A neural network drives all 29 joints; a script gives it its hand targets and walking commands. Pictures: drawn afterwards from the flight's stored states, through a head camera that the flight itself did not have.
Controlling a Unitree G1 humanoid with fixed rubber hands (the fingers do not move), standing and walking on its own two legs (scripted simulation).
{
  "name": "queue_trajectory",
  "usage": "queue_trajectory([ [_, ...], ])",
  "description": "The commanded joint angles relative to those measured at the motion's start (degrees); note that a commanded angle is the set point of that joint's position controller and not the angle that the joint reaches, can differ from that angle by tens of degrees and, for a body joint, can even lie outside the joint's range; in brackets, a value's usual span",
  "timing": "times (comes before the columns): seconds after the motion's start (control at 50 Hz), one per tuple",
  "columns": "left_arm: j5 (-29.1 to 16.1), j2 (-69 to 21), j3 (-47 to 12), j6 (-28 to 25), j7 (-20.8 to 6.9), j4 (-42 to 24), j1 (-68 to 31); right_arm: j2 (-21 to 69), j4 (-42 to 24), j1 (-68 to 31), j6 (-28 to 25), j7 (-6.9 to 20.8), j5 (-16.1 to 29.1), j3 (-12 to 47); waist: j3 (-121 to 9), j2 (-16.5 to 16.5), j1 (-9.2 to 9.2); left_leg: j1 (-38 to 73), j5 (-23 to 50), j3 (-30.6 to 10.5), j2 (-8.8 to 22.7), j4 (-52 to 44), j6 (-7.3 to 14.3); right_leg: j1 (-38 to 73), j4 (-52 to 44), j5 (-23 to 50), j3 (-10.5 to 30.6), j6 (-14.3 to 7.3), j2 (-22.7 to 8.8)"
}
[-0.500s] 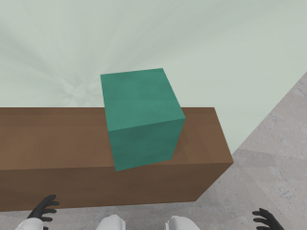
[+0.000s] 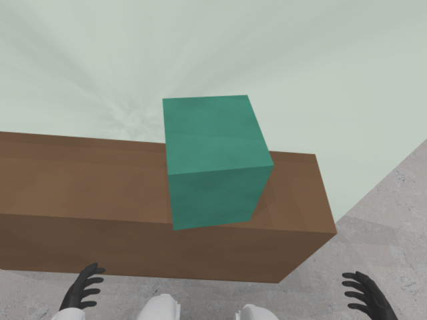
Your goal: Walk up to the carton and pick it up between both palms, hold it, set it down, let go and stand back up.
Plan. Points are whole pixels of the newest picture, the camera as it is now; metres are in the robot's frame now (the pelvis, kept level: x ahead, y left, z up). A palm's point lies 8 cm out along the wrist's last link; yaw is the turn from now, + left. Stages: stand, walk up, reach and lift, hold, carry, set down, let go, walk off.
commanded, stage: reach and lift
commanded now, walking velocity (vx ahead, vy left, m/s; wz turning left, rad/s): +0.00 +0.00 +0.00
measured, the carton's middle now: (209, 164) +0.46 +0.04 -0.04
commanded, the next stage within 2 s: none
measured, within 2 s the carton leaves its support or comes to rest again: neither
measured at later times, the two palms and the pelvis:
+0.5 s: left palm (114, 261) +0.21 +0.20 -0.04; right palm (382, 313) +0.16 -0.30 -0.04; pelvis +0.00 -0.01 +0.00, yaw +0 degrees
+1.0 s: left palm (119, 248) +0.23 +0.19 -0.02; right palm (363, 274) +0.22 -0.27 -0.03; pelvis +0.03 -0.02 +0.01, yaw +0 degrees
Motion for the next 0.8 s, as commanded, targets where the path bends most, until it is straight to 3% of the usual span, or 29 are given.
queue_trajectory([
  [0.0,-4.0,3.6,-3.1,-6.0,2.6,-12.1,-12.3,-8.9,-9.9,-2.6,-2.6,0.9,1.6,-5.5,-12.8,0.0,-6.34,7.9,-8.2,-2.6,-0.7,-22.2,-0.3,0.6,-14.8,-3.8,0.6,-3.7,1.0],
  [0.02,-4.7,2.4,-3.7,-6.3,2.6,-10.8,-11.5,-9.6,-10.3,-3.7,-2.7,1.1,2.0,-5.4,-11.7,3.0,-6.36,5.6,-11.9,-3.4,0.6,-24.5,-0.1,3.4,-14.1,-2.8,0.3,-3.8,1.8],
  [0.06,-4.5,2.3,-4.0,-7.7,3.3,-10.8,-14.1,-9.0,-11.3,-5.3,-2.8,1.4,2.8,-4.5,-13.1,3.9,-5.60,0.0,-15.5,-3.0,0.8,-24.9,1.2,7.4,-11.7,-4.0,1.8,-3.1,2.0],
  [0.1,-4.7,2.2,-4.0,-8.2,3.5,-10.1,-12.1,-8.5,-13.9,-6.4,-2.4,1.4,3.6,-4.0,-14.6,3.2,-4.49,-1.0,-14.3,-1.9,0.5,-25.6,1.3,10.6,-12.2,-2.5,2.0,-2.6,2.7],
  [0.12,-3.8,1.1,-3.6,-8.1,3.8,-8.3,-12.0,-8.9,-12.6,-6.3,-2.4,1.6,3.9,-3.6,-13.4,1.6,-4.95,-0.5,-15.2,-2.4,0.1,-25.1,1.3,7.8,-12.3,-4.1,2.3,-2.2,2.4],
  [0.16,-4.3,0.7,-4.0,-9.0,4.3,-8.3,-13.4,-7.6,-16.3,-9.2,-3.2,2.5,6.7,-1.3,-15.4,3.3,-2.03,-0.1,-14.5,-2.4,-0.5,-24.8,1.0,8.3,-12.3,-4.6,2.8,-2.9,1.6],
  [0.18,-4.6,-0.2,-4.9,-8.9,4.8,-9.7,-13.8,-9.7,-18.7,-11.0,-3.0,2.9,7.1,-2.9,-16.5,2.6,-2.86,1.4,-16.6,-3.4,0.8,-25.7,1.0,8.0,-11.2,-2.7,0.8,-2.7,2.5],
  [0.2,-4.5,-0.9,-4.2,-8.6,4.8,-6.0,-12.7,-8.5,-17.6,-10.9,-2.9,3.2,7.7,-0.4,-14.7,1.6,-1.51,1.1,-14.1,-2.6,-0.4,-24.8,0.6,7.5,-13.3,-5.7,2.8,-2.9,1.3],
  [0.22,-4.2,-1.6,-3.4,-8.4,4.3,-4.7,-11.7,-7.7,-18.3,-10.1,-2.8,2.9,8.1,0.6,-13.1,-1.5,-1.41,5.0,-10.4,-1.8,-1.6,-24.3,0.5,5.7,-15.4,-6.6,3.2,-3.1,0.9],
  [0.24,-3.9,-2.6,-4.3,-7.8,4.6,-5.4,-12.7,-9.4,-19.3,-11.0,-2.4,3.7,9.7,1.2,-13.4,-0.2,-1.25,8.3,-15.2,-3.7,-1.1,-24.1,0.3,2.3,-14.6,-9.5,2.7,-3.2,0.7],
  [0.26,-3.0,-2.8,-3.2,-7.0,4.4,-3.8,-12.0,-9.9,-18.5,-10.7,-1.9,3.8,9.8,1.9,-10.9,-3.3,-0.99,10.1,-14.9,-3.8,-2.2,-23.0,0.1,-1.6,-15.1,-11.6,2.5,-3.3,0.0],
  [0.3,-2.2,-3.8,-2.8,-5.5,4.4,-4.1,-11.1,-9.1,-17.0,-8.7,-0.5,4.3,11.3,2.8,-8.2,-4.6,-1.73,16.3,-10.2,-3.1,-3.9,-20.5,-0.8,-6.8,-18.3,-13.7,3.3,-4.5,-1.8],
  [0.34,-2.6,-6.1,-5.3,-6.0,4.9,-5.0,-14.5,-10.2,-17.8,-12.2,-0.2,5.1,11.8,2.0,-8.4,-3.4,-2.47,15.3,-13.9,-5.6,-2.4,-23.2,-1.4,-7.9,-17.8,-12.9,2.0,-4.4,-0.8],
  [0.36,-1.4,-5.3,-4.4,-6.1,4.7,-4.4,-13.2,-10.8,-18.0,-10.5,-0.7,5.1,12.4,1.4,-9.3,-1.8,-2.51,16.3,-11.7,-4.5,-2.9,-21.1,-1.6,-9.1,-17.2,-12.0,2.2,-4.5,-1.4],
  [0.38,-1.7,-5.5,-4.4,-7.2,5.1,-5.5,-15.0,-10.3,-19.5,-11.8,-1.4,5.2,12.5,0.8,-10.6,-2.8,-1.92,14.4,-12.5,-4.6,-3.3,-21.5,-1.1,-7.5,-16.6,-13.5,2.9,-4.3,-0.6],
  [0.4,-1.4,-5.7,-3.2,-7.8,5.5,-7.3,-15.8,-11.1,-20.5,-12.9,-1.4,5.2,12.2,0.8,-12.1,-3.8,-0.58,13.7,-13.2,-4.3,-2.9,-22.5,-0.6,-6.0,-16.0,-12.3,1.8,-3.7,-0.5],
  [0.42,-2.1,-5.8,-4.7,-9.1,6.4,-9.4,-16.5,-10.8,-21.5,-13.7,-1.9,5.4,12.1,0.0,-13.1,-1.9,-1.30,11.6,-13.8,-4.7,-1.8,-23.0,-0.7,-5.1,-15.2,-10.4,1.3,-3.4,0.2],
  [0.46,-2.5,-6.6,-5.3,-11.0,6.8,-9.5,-17.0,-9.5,-22.6,-14.7,-3.4,5.6,13.3,1.8,-15.3,-1.3,-0.32,8.4,-12.6,-3.1,-2.3,-22.9,-0.4,-1.5,-14.4,-7.9,2.0,-3.6,0.5],
  [0.5,-3.8,-6.3,-5.2,-13.5,6.9,-11.5,-17.4,-8.2,-23.7,-14.2,-4.7,5.0,14.5,3.1,-15.0,-3.8,-0.38,10.2,-7.2,-1.9,-3.0,-21.5,-0.1,-0.7,-16.1,-7.4,3.4,-2.9,0.5],
  [0.52,-4.3,-6.9,-6.1,-14.6,7.3,-12.6,-18.1,-7.8,-22.5,-14.2,-4.5,5.3,14.8,1.9,-14.9,-4.0,-1.61,11.6,-7.1,-2.8,-2.6,-22.6,-0.3,-2.4,-15.7,-4.4,1.9,-2.7,0.8],
  [0.54,-4.1,-7.2,-5.9,-15.0,6.7,-10.9,-15.9,-7.9,-21.6,-13.1,-4.9,5.0,14.3,2.4,-15.2,-4.6,-1.90,12.5,-7.4,-2.2,-2.9,-22.4,0.0,-1.4,-16.3,-5.3,2.0,-2.5,0.7],
  [0.56,-3.6,-7.1,-5.4,-15.7,7.0,-10.7,-15.6,-7.8,-21.1,-12.8,-5.1,5.1,15.0,4.2,-15.6,-3.7,-1.44,12.4,-4.1,-1.6,-2.9,-21.4,-0.2,-1.6,-16.2,-1.7,2.3,-2.7,0.7],
  [0.58,-5.0,-7.5,-6.3,-17.1,6.9,-10.8,-13.8,-7.1,-19.3,-10.3,-5.4,5.2,16.1,4.8,-16.2,-3.0,-2.30,14.8,-1.8,-1.9,-2.9,-21.8,-0.8,-1.7,-16.3,0.9,1.9,-2.3,1.0],
  [0.6,-5.3,-8.8,-7.4,-17.4,6.5,-9.2,-12.7,-8.5,-19.7,-11.5,-6.1,5.4,15.9,4.1,-15.0,-4.6,-1.99,14.7,-3.9,-3.2,-2.4,-22.6,-0.9,-2.4,-16.7,-0.9,1.3,-2.9,1.2],
  [0.64,-4.4,-7.3,-6.0,-19.5,6.8,-8.7,-13.2,-7.3,-19.2,-11.7,-7.4,5.2,17.0,5.2,-16.0,-2.7,-1.93,14.5,-3.0,-2.2,-2.9,-21.3,-1.0,-2.0,-16.3,-1.9,2.8,-2.1,0.6],
  [0.68,-5.5,-9.1,-6.9,-20.8,6.6,-8.3,-11.3,-8.0,-19.1,-11.5,-8.7,5.0,17.3,7.0,-15.9,-5.4,-0.82,13.6,2.0,-1.7,-3.2,-21.0,-0.7,-1.2,-16.2,4.7,1.8,-2.1,1.4],
  [0.7,-6.5,-8.7,-7.7,-22.4,6.2,-8.4,-11.0,-8.0,-19.1,-10.9,-9.9,4.7,17.6,6.1,-16.6,-6.1,-2.23,15.3,1.7,-2.3,-3.1,-21.0,-0.9,-0.8,-16.8,4.4,1.9,-2.1,1.5],
  [0.72,-7.0,-8.4,-6.8,-24.0,6.1,-8.3,-9.2,-6.6,-19.4,-9.7,-10.9,4.4,18.2,7.4,-19.4,-4.7,-1.34,15.1,6.2,-1.1,-3.6,-19.5,-1.3,1.7,-16.1,7.6,2.4,-1.9,1.2],
  [0.78,-5.9,-8.5,-6.9,-27.2,5.8,-9.2,-8.0,-7.3,-16.5,-8.4,-13.7,3.9,18.5,7.9,-19.2,-5.3,-2.71,15.9,11.8,-2.2,-3.8,-18.2,-1.3,3.2,-15.1,13.2,2.1,-1.7,2.2],
])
